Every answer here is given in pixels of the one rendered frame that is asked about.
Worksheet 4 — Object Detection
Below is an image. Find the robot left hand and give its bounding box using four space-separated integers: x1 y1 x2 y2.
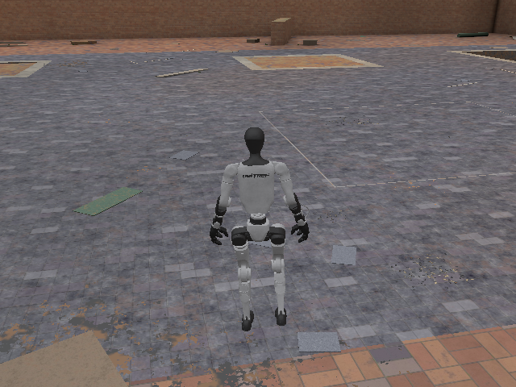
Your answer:
210 226 228 245

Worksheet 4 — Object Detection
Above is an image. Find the robot right forearm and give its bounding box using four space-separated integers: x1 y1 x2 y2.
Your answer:
289 193 306 226

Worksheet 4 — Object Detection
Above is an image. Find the robot right upper arm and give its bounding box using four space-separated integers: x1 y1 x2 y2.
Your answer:
273 161 296 206

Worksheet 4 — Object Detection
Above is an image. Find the robot left forearm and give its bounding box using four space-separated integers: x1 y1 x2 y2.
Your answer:
211 195 227 229

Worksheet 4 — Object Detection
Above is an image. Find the robot right hand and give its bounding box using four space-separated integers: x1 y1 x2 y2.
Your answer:
291 223 310 243

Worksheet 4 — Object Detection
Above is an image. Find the robot left upper arm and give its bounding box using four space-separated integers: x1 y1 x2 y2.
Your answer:
218 163 239 208

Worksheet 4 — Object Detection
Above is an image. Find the robot left thigh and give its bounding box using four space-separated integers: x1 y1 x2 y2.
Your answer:
231 226 252 282

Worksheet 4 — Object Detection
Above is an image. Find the right robot foot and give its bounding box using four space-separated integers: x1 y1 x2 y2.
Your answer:
275 307 287 326

